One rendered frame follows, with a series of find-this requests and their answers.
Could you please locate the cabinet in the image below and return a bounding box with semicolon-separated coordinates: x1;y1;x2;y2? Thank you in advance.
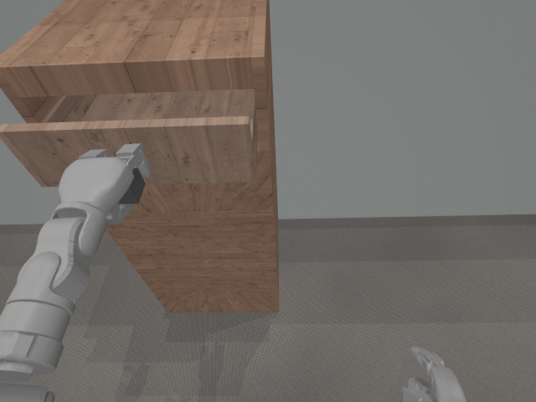
0;0;279;312

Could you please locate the handle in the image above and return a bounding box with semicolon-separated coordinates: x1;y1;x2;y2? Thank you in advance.
119;168;146;204

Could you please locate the left robot hand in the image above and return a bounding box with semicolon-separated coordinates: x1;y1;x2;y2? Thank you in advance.
59;143;151;225

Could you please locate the right robot hand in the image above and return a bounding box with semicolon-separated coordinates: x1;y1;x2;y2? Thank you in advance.
402;347;466;402

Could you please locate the drawer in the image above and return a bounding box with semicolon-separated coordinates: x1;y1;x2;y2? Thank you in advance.
0;89;258;187

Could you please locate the left robot upper arm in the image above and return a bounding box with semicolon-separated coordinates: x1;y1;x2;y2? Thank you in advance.
0;383;55;402

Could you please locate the robot left forearm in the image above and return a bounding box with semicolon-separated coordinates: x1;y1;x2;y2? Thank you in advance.
0;202;108;382

